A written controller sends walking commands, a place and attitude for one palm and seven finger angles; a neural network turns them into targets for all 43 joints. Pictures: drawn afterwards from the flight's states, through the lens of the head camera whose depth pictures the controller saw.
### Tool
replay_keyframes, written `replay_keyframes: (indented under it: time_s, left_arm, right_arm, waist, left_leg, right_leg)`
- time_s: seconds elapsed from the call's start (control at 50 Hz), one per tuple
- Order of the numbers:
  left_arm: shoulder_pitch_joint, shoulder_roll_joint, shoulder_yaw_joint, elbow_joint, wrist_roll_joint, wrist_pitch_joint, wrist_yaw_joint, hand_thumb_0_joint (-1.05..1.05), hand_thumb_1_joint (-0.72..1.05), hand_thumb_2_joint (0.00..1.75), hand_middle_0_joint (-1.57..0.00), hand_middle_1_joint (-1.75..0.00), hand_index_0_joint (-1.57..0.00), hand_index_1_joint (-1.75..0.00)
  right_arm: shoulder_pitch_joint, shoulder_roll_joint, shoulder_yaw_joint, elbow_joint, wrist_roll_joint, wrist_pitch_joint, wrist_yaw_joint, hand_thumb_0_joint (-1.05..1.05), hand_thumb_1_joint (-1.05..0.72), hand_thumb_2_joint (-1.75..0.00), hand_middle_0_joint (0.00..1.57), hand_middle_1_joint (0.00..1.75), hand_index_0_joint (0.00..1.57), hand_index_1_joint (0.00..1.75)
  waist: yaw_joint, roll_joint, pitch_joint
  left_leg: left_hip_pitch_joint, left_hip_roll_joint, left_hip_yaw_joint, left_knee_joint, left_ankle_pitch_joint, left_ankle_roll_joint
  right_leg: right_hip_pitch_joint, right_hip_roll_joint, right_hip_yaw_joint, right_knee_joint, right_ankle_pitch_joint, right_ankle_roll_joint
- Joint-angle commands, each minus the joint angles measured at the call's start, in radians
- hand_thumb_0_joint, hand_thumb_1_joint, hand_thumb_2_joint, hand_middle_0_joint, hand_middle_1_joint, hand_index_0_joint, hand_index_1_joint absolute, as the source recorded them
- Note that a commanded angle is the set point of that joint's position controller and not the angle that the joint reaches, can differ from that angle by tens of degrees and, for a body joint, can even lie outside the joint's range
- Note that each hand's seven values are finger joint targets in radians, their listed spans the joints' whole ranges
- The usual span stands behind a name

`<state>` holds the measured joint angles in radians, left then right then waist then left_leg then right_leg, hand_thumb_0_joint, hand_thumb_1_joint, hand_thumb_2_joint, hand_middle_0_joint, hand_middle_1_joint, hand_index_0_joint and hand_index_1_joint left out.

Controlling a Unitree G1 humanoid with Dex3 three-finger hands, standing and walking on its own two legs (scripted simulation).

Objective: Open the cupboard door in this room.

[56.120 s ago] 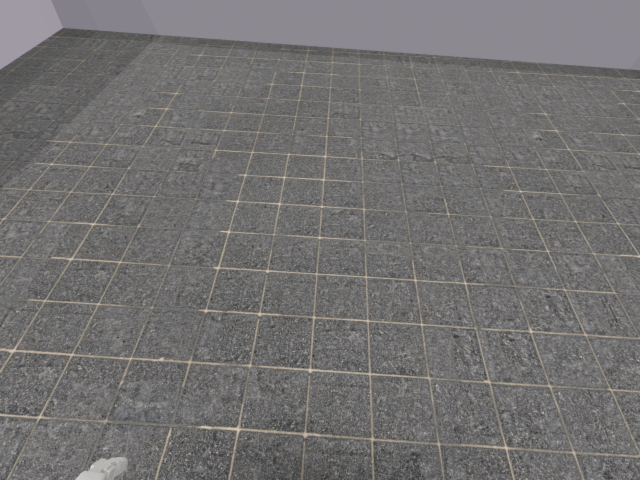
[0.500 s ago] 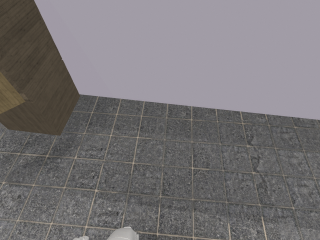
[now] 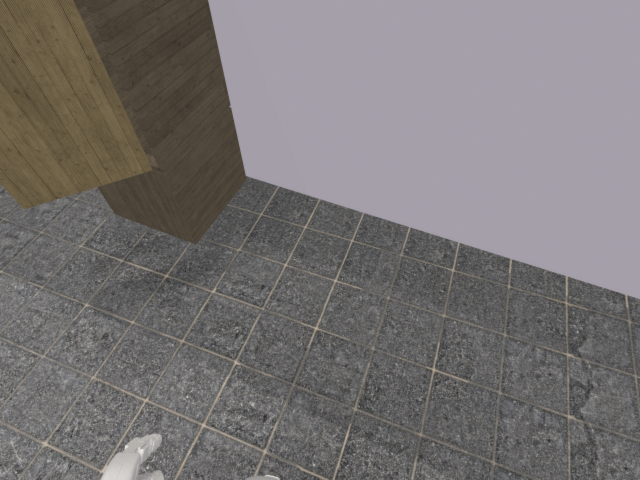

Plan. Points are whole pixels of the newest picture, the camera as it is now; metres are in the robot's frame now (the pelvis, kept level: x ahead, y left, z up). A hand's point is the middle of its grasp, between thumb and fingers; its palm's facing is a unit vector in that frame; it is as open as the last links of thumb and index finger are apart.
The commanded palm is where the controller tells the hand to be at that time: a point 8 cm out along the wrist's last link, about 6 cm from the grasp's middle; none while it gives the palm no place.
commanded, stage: turn to face it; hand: left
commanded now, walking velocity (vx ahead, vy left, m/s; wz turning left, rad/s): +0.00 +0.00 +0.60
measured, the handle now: out of the picture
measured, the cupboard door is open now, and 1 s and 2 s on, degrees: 50 50 50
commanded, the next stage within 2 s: take the last steps up to it in 0.58 s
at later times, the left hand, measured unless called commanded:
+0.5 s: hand out of the picture +0.00 +0.24 -0.17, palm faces +0.32 -0.92 -0.23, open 7.4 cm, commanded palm none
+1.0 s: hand out of the picture -0.03 +0.17 -0.15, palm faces +0.49 -0.85 -0.19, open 7.4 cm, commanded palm none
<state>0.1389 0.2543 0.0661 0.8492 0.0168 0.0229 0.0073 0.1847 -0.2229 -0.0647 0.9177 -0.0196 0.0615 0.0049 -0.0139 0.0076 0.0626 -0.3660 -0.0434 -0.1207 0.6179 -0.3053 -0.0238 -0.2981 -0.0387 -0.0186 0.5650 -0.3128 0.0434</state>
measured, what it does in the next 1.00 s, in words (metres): steps on the spot, turning left: left foot, then right foot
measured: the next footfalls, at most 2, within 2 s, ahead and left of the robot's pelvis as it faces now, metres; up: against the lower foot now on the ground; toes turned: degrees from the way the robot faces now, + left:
left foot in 0.34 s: +0.03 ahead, +0.13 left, +0.00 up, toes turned +18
right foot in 0.72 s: +0.08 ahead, -0.11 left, +0.00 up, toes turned +16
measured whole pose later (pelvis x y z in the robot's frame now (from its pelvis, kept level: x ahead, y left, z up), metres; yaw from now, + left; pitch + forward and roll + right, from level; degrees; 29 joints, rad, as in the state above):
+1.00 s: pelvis +0.04 +0.02 +0.02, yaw +26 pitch +1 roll +1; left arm 0.33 0.15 0.04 1.01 0.02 -0.05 0.00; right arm 0.20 -0.24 -0.07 1.02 -0.03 0.07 0.04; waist 0.02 -0.01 0.05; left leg -0.53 0.04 0.02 1.01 -0.28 -0.06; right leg -0.07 -0.10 -0.16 0.34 -0.28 0.03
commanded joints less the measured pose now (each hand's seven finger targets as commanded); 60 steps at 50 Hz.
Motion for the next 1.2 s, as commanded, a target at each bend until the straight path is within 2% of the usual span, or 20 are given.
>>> replay_keyframes:
  time_s: [0.0,0.08,0.2,0.28,0.3,0.32,0.34,0.46,0.64,0.66,0.7,0.72,0.76,0.82,0.98,1.06,1.12,1.14,1.16,1.18]
  left_arm:
    - [0.078,0.198,0.033,-0.055,0.006,-0.022,0.024,0.0,0.9,0.9,-0.2,-0.3,-0.2,-0.3]
    - [0.016,0.109,0.013,-0.068,0.002,-0.03,0.025,0.0,0.9,0.9,-0.2,-0.3,-0.2,-0.3]
    - [0.139,0.166,0.035,-0.014,0.013,-0.032,0.024,0.0,0.9,0.9,-0.2,-0.3,-0.2,-0.3]
    - [0.116,0.166,0.04,-0.002,0.0,-0.025,0.013,0.0,0.9,0.9,-0.2,-0.3,-0.2,-0.3]
    - [0.114,0.125,0.033,-0.02,-0.009,-0.019,0.009,0.0,0.9,0.9,-0.2,-0.3,-0.2,-0.3]
    - [0.071,0.051,0.008,-0.056,-0.013,-0.012,0.005,0.0,0.9,0.9,-0.2,-0.3,-0.2,-0.3]
    - [0.023,0.072,0.007,-0.065,-0.006,0.0,0.012,0.0,0.9,0.9,-0.2,-0.3,-0.2,-0.3]
    - [0.071,0.048,0.009,0.017,-0.002,0.011,-0.001,0.0,0.9,0.9,-0.2,-0.3,-0.2,-0.3]
    - [0.136,0.036,0.004,0.049,-0.007,-0.006,0.004,0.0,0.9,0.9,-0.2,-0.3,-0.2,-0.3]
    - [0.168,0.055,0.007,0.062,-0.004,-0.017,0.008,0.0,0.9,0.9,-0.2,-0.3,-0.2,-0.3]
    - [0.202,0.193,0.035,0.064,0.012,-0.035,0.014,0.0,0.9,0.9,-0.2,-0.3,-0.2,-0.3]
    - [0.2,0.205,0.033,0.052,0.01,-0.035,0.012,0.0,0.9,0.9,-0.2,-0.3,-0.2,-0.3]
    - [0.133,0.132,0.03,0.044,0.006,-0.043,0.018,0.0,0.9,0.9,-0.2,-0.3,-0.2,-0.3]
    - [0.16,0.084,0.016,0.063,-0.001,-0.071,0.008,0.0,0.9,0.9,-0.2,-0.3,-0.2,-0.3]
    - [0.318,0.087,0.021,0.163,0.012,-0.093,0.01,0.0,0.9,0.9,-0.2,-0.3,-0.2,-0.3]
    - [0.29,0.108,0.026,0.183,0.02,-0.087,0.007,0.0,0.9,0.9,-0.2,-0.3,-0.2,-0.3]
    - [0.229,0.112,0.028,0.179,0.01,-0.08,-0.002,0.0,0.9,0.9,-0.2,-0.3,-0.2,-0.3]
    - [0.248,0.06,0.016,0.163,0.003,-0.075,-0.011,0.0,0.9,0.9,-0.2,-0.3,-0.2,-0.3]
    - [0.219,-0.002,-0.001,0.122,-0.001,-0.072,-0.014,0.0,0.9,0.9,-0.2,-0.3,-0.2,-0.3]
    - [0.143,0.0,-0.002,0.095,0.0,-0.063,-0.005,0.0,0.9,0.9,-0.2,-0.3,-0.2,-0.3]
  right_arm:
    - [-0.056,-0.128,-0.043,-0.117,0.002,-0.023,0.013,0.0,-0.9,-0.9,0.2,0.3,0.2,0.3]
    - [-0.042,-0.104,-0.038,-0.07,0.004,-0.003,0.026,0.0,-0.9,-0.9,0.2,0.3,0.2,0.3]
    - [-0.127,-0.057,-0.011,-0.085,0.012,-0.019,0.028,0.0,-0.9,-0.9,0.2,0.3,0.2,0.3]
    - [-0.009,-0.094,-0.016,-0.056,0.009,-0.038,0.02,0.0,-0.9,-0.9,0.2,0.3,0.2,0.3]
    - [0.047,-0.177,-0.034,-0.045,0.002,-0.048,0.013,0.0,-0.9,-0.9,0.2,0.3,0.2,0.3]
    - [0.114,-0.276,-0.06,-0.036,-0.004,-0.047,0.001,0.0,-0.9,-0.9,0.2,0.3,0.2,0.3]
    - [0.145,-0.287,-0.059,-0.017,-0.005,-0.039,-0.009,0.0,-0.9,-0.9,0.2,0.3,0.2,0.3]
    - [-0.011,-0.172,-0.017,-0.048,-0.005,-0.057,-0.034,0.0,-0.9,-0.9,0.2,0.3,0.2,0.3]
    - [-0.037,-0.169,-0.02,-0.028,-0.002,-0.044,-0.024,0.0,-0.9,-0.9,0.2,0.3,0.2,0.3]
    - [-0.042,-0.147,-0.017,-0.025,0.006,-0.046,-0.021,0.0,-0.9,-0.9,0.2,0.3,0.2,0.3]
    - [-0.057,-0.056,0.0,-0.06,0.012,-0.04,-0.008,0.0,-0.9,-0.9,0.2,0.3,0.2,0.3]
    - [-0.078,-0.104,-0.013,-0.065,0.003,-0.031,0.001,0.0,-0.9,-0.9,0.2,0.3,0.2,0.3]
    - [-0.066,-0.103,-0.025,-0.032,-0.006,-0.027,0.01,0.0,-0.9,-0.9,0.2,0.3,0.2,0.3]
    - [-0.058,-0.082,-0.019,-0.009,-0.004,-0.032,0.028,0.0,-0.9,-0.9,0.2,0.3,0.2,0.3]
    - [-0.165,-0.031,-0.001,-0.031,0.001,-0.044,0.043,0.0,-0.9,-0.9,0.2,0.3,0.2,0.3]
    - [-0.177,-0.015,0.014,-0.039,0.006,-0.062,0.052,0.0,-0.9,-0.9,0.2,0.3,0.2,0.3]
    - [0.077,-0.073,0.003,0.041,-0.002,-0.086,0.034,0.0,-0.9,-0.9,0.2,0.3,0.2,0.3]
    - [0.231,-0.175,-0.023,0.078,-0.01,-0.095,0.019,0.0,-0.9,-0.9,0.2,0.3,0.2,0.3]
    - [0.346,-0.265,-0.048,0.099,-0.011,-0.098,0.001,0.0,-0.9,-0.9,0.2,0.3,0.2,0.3]
    - [0.343,-0.268,-0.047,0.104,-0.009,-0.084,-0.017,0.0,-0.9,-0.9,0.2,0.3,0.2,0.3]
  waist:
    - [0.034,-0.187,-0.067]
    - [-0.007,-0.231,-0.057]
    - [0.063,-0.189,-0.095]
    - [-0.005,-0.136,-0.135]
    - [-0.034,0.055,-0.179]
    - [-0.074,0.311,-0.178]
    - [-0.084,0.209,-0.191]
    - [0.003,0.144,-0.126]
    - [0.036,0.126,-0.12]
    - [0.052,0.077,-0.132]
    - [0.077,-0.308,-0.078]
    - [0.091,-0.256,-0.035]
    - [0.044,-0.23,0.014]
    - [0.04,-0.182,0.004]
    - [0.094,-0.173,0.002]
    - [0.083,-0.215,0.018]
    - [-0.042,-0.107,-0.066]
    - [-0.101,0.118,-0.179]
    - [-0.131,0.34,-0.224]
    - [-0.132,0.244,-0.184]
  left_leg:
    - [-0.225,0.033,0.041,0.551,-0.234,-0.005]
    - [-0.207,0.074,0.113,0.566,-0.108,-0.046]
    - [-0.101,0.06,0.209,0.176,-0.157,-0.041]
    - [0.181,0.045,0.211,-0.168,0.114,-0.008]
    - [0.341,0.196,0.03,-0.215,0.322,0.053]
    - [0.403,0.44,-0.283,-0.249,0.693,0.207]
    - [0.362,0.474,-0.257,-0.226,0.701,0.278]
    - [0.24,0.29,-0.057,-0.249,0.528,0.192]
    - [0.122,0.24,-0.077,-0.2,0.377,0.151]
    - [0.072,0.202,-0.05,-0.152,0.293,0.111]
    - [-0.177,-0.013,0.13,0.183,-0.247,-0.002]
    - [-0.209,0.024,0.075,0.376,-0.292,0.007]
    - [-0.282,0.068,0.054,0.522,-0.131,0.004]
    - [-0.297,0.089,0.087,0.542,0.007,-0.023]
    - [-0.324,0.114,0.169,0.281,0.014,-0.035]
    - [-0.132,0.095,0.215,0.05,-0.021,-0.005]
    - [0.287,0.025,0.29,-0.145,0.062,0.025]
    - [0.506,0.178,0.103,-0.167,0.021,0.076]
    - [0.575,0.403,-0.255,-0.287,0.024,0.169]
    - [0.514,0.448,-0.281,-0.361,0.005,0.222]
  right_leg:
    - [0.12,-0.403,0.288,-0.311,0.105,-0.208]
    - [0.147,-0.267,0.03,-0.241,0.39,-0.145]
    - [0.271,-0.321,-0.019,-0.141,0.589,-0.162]
    - [0.137,-0.282,-0.099,0.037,0.495,-0.068]
    - [-0.03,-0.207,-0.155,0.201,0.262,-0.006]
    - [-0.256,-0.081,-0.143,0.409,-0.335,0.054]
    - [-0.252,-0.085,-0.024,0.516,-0.36,0.028]
    - [-0.198,-0.056,0.005,0.499,-0.133,0.024]
    - [0.097,0.01,-0.052,-0.01,0.025,0.011]
    - [0.191,-0.013,-0.026,-0.132,0.12,0.005]
    - [0.259,-0.376,0.388,-0.358,0.017,-0.143]
    - [0.155,-0.438,0.427,-0.401,-0.127,-0.207]
    - [0.169,-0.349,0.329,-0.397,-0.099,-0.17]
    - [0.226,-0.286,0.119,-0.361,0.122,-0.13]
    - [0.374,-0.338,0.029,-0.342,0.318,-0.149]
    - [0.265,-0.343,-0.022,-0.289,0.322,-0.128]
    - [0.082,-0.249,-0.135,-0.039,0.348,-0.074]
    - [-0.072,-0.161,-0.195,0.222,0.132,-0.033]
    - [-0.287,-0.036,-0.169,0.523,-0.307,-0.001]
    - [-0.36,-0.052,-0.05,0.665,-0.312,-0.033]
